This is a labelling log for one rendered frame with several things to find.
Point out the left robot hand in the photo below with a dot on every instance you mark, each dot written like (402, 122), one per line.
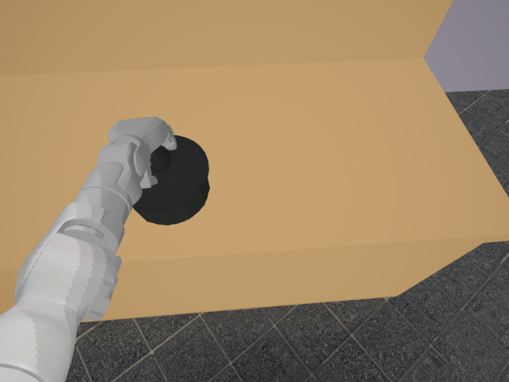
(153, 131)

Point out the table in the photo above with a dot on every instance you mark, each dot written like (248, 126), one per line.
(338, 168)

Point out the robot left upper arm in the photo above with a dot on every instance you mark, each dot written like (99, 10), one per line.
(71, 281)

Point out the robot left forearm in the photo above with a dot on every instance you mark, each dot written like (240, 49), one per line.
(101, 207)

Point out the knob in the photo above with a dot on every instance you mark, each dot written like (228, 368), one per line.
(160, 160)

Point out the pot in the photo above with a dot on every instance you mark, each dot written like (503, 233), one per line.
(178, 214)

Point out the lid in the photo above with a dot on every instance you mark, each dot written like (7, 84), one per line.
(181, 182)

